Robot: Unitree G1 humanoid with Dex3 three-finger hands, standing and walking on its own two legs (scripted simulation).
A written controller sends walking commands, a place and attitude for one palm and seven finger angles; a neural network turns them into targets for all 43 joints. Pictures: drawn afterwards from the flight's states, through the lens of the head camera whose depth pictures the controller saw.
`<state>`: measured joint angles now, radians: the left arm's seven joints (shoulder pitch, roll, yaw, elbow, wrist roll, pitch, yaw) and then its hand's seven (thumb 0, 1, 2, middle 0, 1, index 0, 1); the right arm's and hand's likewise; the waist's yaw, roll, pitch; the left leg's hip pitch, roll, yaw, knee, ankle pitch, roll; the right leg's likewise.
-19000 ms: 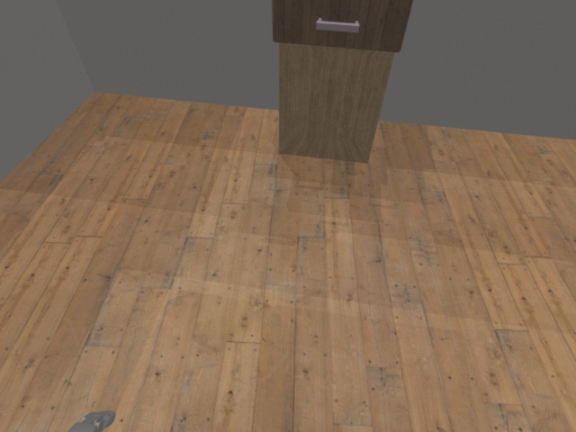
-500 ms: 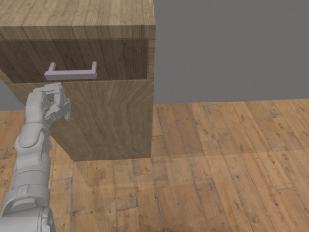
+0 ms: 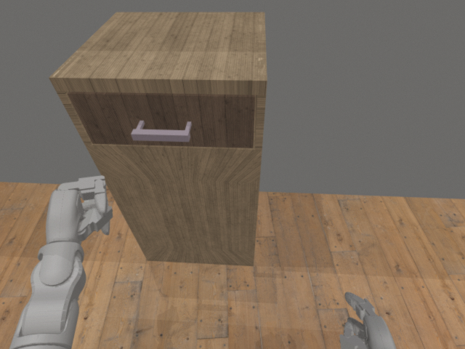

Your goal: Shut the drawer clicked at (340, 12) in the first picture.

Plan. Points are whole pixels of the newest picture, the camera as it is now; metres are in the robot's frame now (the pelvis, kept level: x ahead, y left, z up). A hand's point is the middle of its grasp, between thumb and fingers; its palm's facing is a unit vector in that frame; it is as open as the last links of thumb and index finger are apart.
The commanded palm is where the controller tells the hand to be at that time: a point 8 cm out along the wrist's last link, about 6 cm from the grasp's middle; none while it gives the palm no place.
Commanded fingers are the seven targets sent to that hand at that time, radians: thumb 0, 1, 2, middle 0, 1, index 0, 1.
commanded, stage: draw the hand back to the body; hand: left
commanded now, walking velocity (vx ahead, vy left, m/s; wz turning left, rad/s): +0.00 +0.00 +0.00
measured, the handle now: (163, 130) +0.59 +0.23 +0.04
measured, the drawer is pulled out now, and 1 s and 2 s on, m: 0.00 0.00 0.00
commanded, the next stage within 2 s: step back with the hand held close in 0.60 s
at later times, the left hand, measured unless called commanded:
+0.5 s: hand (54, 267) +0.17 +0.23 +0.16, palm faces +0.40 -0.82 -0.41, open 3.3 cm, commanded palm +0.13 +0.27 +0.18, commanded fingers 0.00 0.90 0.90 -1.40 -1.60 -1.40 -1.60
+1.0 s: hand (57, 262) +0.19 +0.24 +0.15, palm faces +0.29 -0.83 -0.48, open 3.3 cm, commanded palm +0.12 +0.29 +0.18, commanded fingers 0.00 0.90 0.90 -1.40 -1.60 -1.40 -1.60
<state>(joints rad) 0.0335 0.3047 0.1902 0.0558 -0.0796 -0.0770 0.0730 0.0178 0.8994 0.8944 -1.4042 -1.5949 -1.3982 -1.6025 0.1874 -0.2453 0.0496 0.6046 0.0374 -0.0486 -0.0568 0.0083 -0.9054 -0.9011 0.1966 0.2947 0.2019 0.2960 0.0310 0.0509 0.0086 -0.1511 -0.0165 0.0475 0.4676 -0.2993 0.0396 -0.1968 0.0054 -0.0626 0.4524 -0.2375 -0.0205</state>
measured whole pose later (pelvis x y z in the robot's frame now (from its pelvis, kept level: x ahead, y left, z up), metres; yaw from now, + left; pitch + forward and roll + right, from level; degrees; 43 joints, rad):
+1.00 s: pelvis -0.02 +0.01 +0.00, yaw -1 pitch +0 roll -1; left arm 0.59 0.36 0.33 -0.48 -0.04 -0.18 0.10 0.01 0.89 0.89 -1.41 -1.59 -1.40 -1.60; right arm 0.20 -0.25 -0.02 0.57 0.01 -0.03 -0.05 0.01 -0.90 -0.90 0.20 0.29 0.20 0.30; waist 0.00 0.04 0.03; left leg -0.18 -0.02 0.08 0.44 -0.26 0.05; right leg -0.23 0.01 -0.04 0.40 -0.18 -0.01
